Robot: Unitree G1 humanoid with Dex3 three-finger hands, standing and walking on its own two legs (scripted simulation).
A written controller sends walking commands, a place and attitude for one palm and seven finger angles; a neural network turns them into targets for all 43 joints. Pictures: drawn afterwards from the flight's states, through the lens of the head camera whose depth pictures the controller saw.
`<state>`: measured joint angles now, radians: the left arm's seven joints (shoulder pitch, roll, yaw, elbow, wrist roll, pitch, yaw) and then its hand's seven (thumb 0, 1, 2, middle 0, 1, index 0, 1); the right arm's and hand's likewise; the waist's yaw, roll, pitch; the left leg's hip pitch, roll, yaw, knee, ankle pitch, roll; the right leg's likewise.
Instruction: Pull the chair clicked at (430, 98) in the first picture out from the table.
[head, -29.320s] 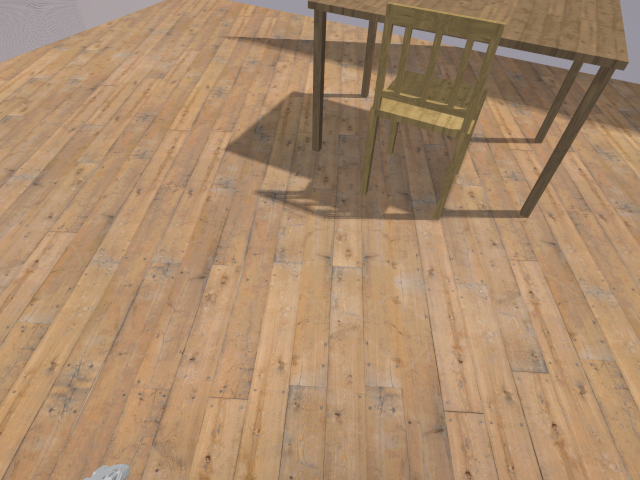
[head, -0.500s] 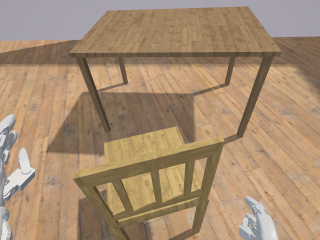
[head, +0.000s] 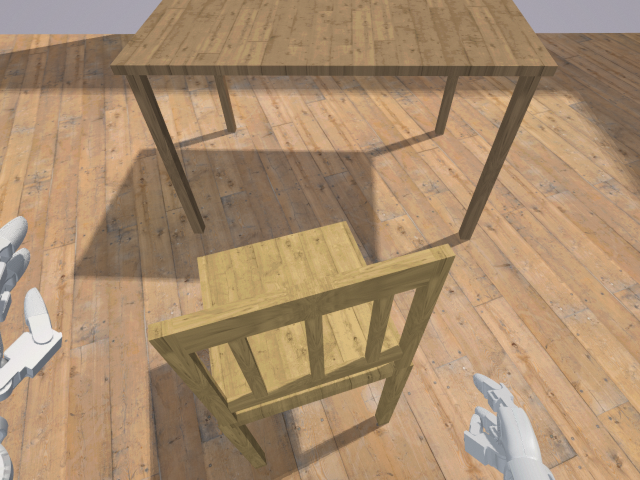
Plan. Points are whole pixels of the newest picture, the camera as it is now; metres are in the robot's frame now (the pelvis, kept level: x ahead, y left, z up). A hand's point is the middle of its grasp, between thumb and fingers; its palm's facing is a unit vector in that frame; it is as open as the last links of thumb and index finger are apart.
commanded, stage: step back with the hand held close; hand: left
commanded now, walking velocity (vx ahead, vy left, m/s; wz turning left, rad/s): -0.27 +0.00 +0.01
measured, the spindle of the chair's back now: (315, 347) +0.33 +0.04 -0.11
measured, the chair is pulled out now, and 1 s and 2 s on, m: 0.58 0.58 0.58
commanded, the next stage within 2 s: stop stepping back and stand still in 1.32 s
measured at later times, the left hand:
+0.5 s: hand (19, 425) +0.14 +0.26 +0.14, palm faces +0.43 -0.79 -0.44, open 7.4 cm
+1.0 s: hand out of the picture +0.09 +0.26 +0.15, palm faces +0.46 -0.76 -0.45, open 7.4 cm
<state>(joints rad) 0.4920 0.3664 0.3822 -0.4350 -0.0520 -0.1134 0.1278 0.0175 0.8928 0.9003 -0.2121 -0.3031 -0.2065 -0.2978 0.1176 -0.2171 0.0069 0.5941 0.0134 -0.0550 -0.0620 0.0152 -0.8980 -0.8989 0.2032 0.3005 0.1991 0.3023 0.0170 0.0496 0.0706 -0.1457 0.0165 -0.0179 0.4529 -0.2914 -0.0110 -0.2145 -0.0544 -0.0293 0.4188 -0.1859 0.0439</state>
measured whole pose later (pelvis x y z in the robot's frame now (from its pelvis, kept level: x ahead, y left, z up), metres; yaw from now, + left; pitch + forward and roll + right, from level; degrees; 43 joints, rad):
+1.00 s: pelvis -0.10 +0.00 -0.02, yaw +4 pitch +3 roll -1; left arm 0.51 0.42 0.42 -0.58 -0.03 -0.19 0.17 0.02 0.89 0.90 -0.22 -0.30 -0.21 -0.30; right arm 0.16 -0.21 -0.01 0.64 0.00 -0.08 -0.08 0.02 -0.90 -0.90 0.20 0.30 0.20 0.30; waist -0.01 -0.03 0.03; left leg -0.39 0.01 0.01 0.65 -0.32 0.01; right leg -0.50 -0.05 -0.03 0.59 -0.17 0.03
